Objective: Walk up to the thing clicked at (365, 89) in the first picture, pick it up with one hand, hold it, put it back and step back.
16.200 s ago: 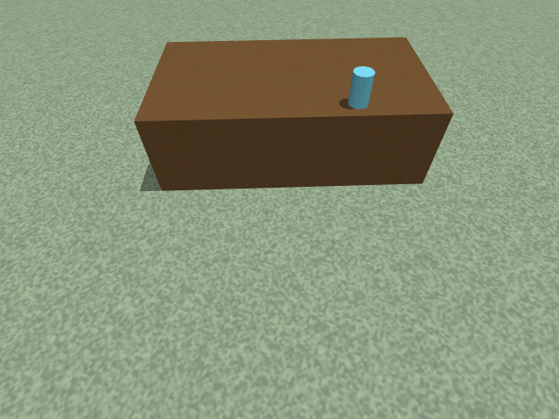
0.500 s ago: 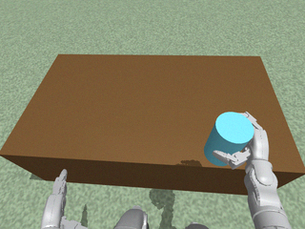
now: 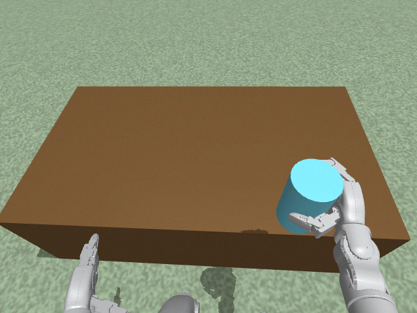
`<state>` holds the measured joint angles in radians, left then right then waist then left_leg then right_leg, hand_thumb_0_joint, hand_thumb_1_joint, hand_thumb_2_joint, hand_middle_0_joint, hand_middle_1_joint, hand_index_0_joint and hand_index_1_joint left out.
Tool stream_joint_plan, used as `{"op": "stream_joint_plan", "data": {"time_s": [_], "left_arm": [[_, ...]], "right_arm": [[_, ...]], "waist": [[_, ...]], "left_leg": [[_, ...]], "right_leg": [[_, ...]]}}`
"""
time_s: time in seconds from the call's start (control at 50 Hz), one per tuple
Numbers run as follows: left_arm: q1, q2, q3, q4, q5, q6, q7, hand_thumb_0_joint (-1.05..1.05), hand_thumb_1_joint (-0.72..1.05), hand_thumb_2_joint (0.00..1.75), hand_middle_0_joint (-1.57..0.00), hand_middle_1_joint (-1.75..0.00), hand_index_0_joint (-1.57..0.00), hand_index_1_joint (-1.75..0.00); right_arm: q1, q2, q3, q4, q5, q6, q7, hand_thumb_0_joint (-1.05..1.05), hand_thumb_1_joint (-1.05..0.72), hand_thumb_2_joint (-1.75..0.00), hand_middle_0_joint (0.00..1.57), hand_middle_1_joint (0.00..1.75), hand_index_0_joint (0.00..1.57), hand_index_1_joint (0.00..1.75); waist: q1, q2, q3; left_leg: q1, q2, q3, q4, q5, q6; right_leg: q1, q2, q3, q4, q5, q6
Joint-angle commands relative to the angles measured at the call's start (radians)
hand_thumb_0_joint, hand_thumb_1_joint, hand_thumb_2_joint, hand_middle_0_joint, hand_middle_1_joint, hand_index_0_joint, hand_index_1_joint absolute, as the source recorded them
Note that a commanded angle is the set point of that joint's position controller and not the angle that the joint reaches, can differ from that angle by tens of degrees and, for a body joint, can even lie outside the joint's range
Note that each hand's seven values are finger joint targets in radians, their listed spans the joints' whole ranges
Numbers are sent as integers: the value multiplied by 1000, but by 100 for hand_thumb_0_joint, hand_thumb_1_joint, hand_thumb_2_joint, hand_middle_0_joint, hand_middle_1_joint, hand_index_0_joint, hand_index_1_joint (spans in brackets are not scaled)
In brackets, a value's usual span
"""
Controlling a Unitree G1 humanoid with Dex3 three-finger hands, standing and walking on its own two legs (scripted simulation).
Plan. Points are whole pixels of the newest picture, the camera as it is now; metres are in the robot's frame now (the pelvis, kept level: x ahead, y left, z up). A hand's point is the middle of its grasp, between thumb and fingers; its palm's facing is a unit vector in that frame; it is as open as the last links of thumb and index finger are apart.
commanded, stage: hold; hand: right
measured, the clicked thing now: (305, 198) +0.33 -0.15 +0.02
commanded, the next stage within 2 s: none
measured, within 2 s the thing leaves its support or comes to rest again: neither
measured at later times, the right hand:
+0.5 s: hand (316, 192) +0.33 -0.17 +0.04, palm faces +0.09 +1.00 +0.00, open 11.7 cm
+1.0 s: hand (316, 197) +0.32 -0.16 +0.04, palm faces +0.08 +1.00 +0.00, open 11.7 cm
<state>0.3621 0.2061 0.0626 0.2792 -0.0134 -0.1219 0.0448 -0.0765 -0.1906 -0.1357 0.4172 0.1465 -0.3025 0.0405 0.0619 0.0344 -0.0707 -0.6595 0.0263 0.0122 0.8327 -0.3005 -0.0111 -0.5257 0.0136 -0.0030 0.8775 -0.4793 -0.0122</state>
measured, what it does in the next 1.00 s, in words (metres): stands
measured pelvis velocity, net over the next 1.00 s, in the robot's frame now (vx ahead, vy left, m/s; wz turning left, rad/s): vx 0.00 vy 0.00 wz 0.00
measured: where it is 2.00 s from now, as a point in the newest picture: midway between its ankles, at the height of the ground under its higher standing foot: outside the picture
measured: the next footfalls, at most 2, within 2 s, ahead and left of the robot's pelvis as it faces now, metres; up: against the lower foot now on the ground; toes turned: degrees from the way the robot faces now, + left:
none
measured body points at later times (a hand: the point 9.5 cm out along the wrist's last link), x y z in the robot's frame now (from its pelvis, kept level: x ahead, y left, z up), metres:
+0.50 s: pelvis +0.01 +0.00 +0.01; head +0.03 -0.01 +0.46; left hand +0.16 +0.26 -0.03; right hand +0.32 -0.22 +0.05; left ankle +0.07 +0.13 -0.70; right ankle -0.02 -0.11 -0.70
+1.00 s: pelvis +0.00 +0.00 +0.01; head +0.04 -0.01 +0.46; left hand +0.16 +0.27 -0.03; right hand +0.31 -0.22 +0.04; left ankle +0.07 +0.13 -0.70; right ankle -0.02 -0.11 -0.70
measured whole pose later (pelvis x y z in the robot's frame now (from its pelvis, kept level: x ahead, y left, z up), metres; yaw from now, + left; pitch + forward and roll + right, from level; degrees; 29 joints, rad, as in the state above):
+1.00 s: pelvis +0.00 +0.00 +0.01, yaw +0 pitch +6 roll +0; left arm 0.33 0.21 0.07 0.38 -0.02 -0.15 0.05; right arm -0.05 -0.20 -0.14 0.41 0.17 -0.31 0.06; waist 0.06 0.03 -0.05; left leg -0.59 0.02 0.02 0.76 -0.28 -0.01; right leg -0.45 0.01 0.00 0.80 -0.45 -0.01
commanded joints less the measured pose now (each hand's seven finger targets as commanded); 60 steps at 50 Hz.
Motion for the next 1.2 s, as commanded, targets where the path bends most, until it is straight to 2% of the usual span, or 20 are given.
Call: {"op": "stream_joint_plan", "data": {"time_s": [0.0,0.06,0.14,0.18,0.22,0.34,0.4,0.46,0.54,0.6,0.64,0.74,0.78,0.86,0.92,0.98,1.02,1.1,1.12,1.18], "left_arm": [[2,172,108,-163,-8,-60,22,0,-55,5,-4,-5,-4,-5],[-27,148,98,-96,-11,-61,20,0,-54,5,-4,-5,-5,-5],[-92,163,102,-144,-11,-79,28,0,-54,5,-4,-5,-5,-5],[-58,145,78,-131,-12,-78,29,0,-54,5,-4,-5,-5,-5],[-66,95,29,-100,-14,-77,23,0,-54,5,-4,-5,-4,-5],[-36,176,100,-98,-9,-67,28,0,-54,5,-4,-5,-5,-5],[-28,182,126,-51,-13,-61,26,0,-54,5,-4,-5,-5,-5],[-71,153,93,-86,-13,-72,25,0,-55,5,-4,-5,-4,-5],[-91,92,26,-106,-15,-77,20,0,-55,5,-4,-5,-5,-5],[-62,183,99,-107,-14,-75,31,0,-54,5,-4,-5,-5,-5],[-38,179,102,-85,-13,-70,27,0,-54,5,-4,-5,-5,-5],[-112,144,76,-43,-13,-79,19,0,-55,5,-5,-5,-5,-5],[-124,178,103,-106,-13,-86,28,0,-54,5,-4,-5,-5,-5],[-46,105,40,-62,-13,-77,18,0,-54,5,-5,-5,-5,-5],[-82,151,82,-60,-9,-87,25,0,-55,5,-5,-5,-5,-5],[-104,134,52,-90,-9,-90,21,0,-55,5,-5,-5,-5,-5],[-105,165,81,-95,-8,-86,28,0,-56,6,-5,-5,-5,-5],[-71,176,110,-30,-10,-84,28,0,-54,5,-5,-5,-5,-5],[-101,138,70,-35,-11,-85,25,0,-54,5,-5,-5,-5,-5],[-116,139,75,-48,-10,-95,29,0,-54,4,-5,-5,-5,-5]], "right_arm": [[-392,-152,-80,-429,44,-114,-12,0,0,-128,119,139,125,139],[-359,-136,-79,-364,48,-105,-15,0,3,-129,119,141,126,141],[-444,-149,-69,-457,53,-119,-12,0,3,-125,116,136,122,136],[-345,-81,-1,-395,48,-100,-1,0,2,-126,118,138,124,138],[-338,-90,-20,-344,48,-98,4,0,4,-126,117,137,123,137],[-352,-154,-81,-401,54,-97,-7,0,0,-132,122,143,129,143],[-405,-162,-99,-389,59,-103,-14,0,-2,-130,121,142,128,142],[-399,-162,-97,-392,55,-108,-9,0,1,-129,120,141,126,141],[-364,-102,-36,-349,51,-109,11,0,1,-128,119,139,125,139],[-338,-153,-63,-395,52,-102,15,0,2,-129,120,141,126,141],[-279,-111,-39,-355,56,-89,16,0,1,-131,122,143,128,143],[-349,-140,-96,-298,61,-106,1,0,1,-131,121,142,128,142],[-425,-190,-127,-391,63,-130,-2,0,2,-129,120,141,127,141],[-325,-99,-38,-346,58,-132,24,0,1,-128,119,140,126,140],[-351,-121,-34,-391,56,-137,32,0,1,-131,121,142,127,142],[-320,-127,-64,-366,56,-137,23,0,2,-132,122,144,129,144],[-330,-173,-111,-402,60,-138,11,0,1,-132,122,143,128,143],[-358,-179,-117,-386,67,-136,6,0,1,-131,122,143,128,143],[-374,-176,-108,-391,64,-142,6,0,1,-132,122,143,129,143],[-354,-112,-49,-330,58,-139,19,0,2,-130,120,141,126,141]], "waist": [[-8,-114,-308],[-12,-62,-211],[-7,-51,-291],[2,-35,-274],[-13,-56,-262],[-20,-95,-318],[-3,-84,-252],[-9,-61,-272],[-10,-50,-279],[-10,-92,-335],[-8,-72,-292],[-21,-39,-175],[-7,-22,-283],[-12,-61,-289],[-5,-110,-337],[-16,-87,-334],[-25,-75,-333],[-11,-76,-247],[-18,-69,-225],[6,-20,-225]], "left_leg": [[254,-11,9,-105,172,18],[230,-14,14,-114,142,16],[272,-12,3,-131,121,13],[281,-15,10,-131,154,14],[283,-11,10,-132,162,14],[324,-12,13,-117,277,23],[292,-14,11,-125,230,22],[300,-13,5,-133,223,21],[328,-10,4,-140,226,19],[354,-9,4,-138,269,23],[340,-12,12,-144,266,22],[282,-12,10,-157,156,16],[320,-14,5,-155,177,13],[335,-12,4,-141,247,21],[337,-9,-1,-125,291,28],[341,-10,2,-130,282,24],[358,-8,0,-142,267,22],[311,-12,5,-162,181,18],[309,-12,3,-164,159,17],[300,-12,1,-166,134,14]], "right_leg": [[77,-3,24,-192,258,13],[29,-9,30,-198,225,9],[61,-5,23,-197,177,-1],[78,-5,25,-206,217,3],[55,0,20,-201,226,3],[114,-6,24,-199,410,22],[89,-15,33,-217,345,21],[88,-10,25,-208,303,10],[80,-1,14,-208,282,5],[132,1,13,-215,337,12],[117,-2,16,-224,344,14],[38,-12,27,-234,225,7],[90,-12,29,-224,239,2],[100,2,15,-214,309,7],[121,0,13,-204,367,16],[108,0,15,-198,364,14],[107,2,15,-207,331,9],[77,-4,20,-229,248,6],[66,-4,19,-230,219,4],[58,-4,18,-226,183,-2]]}}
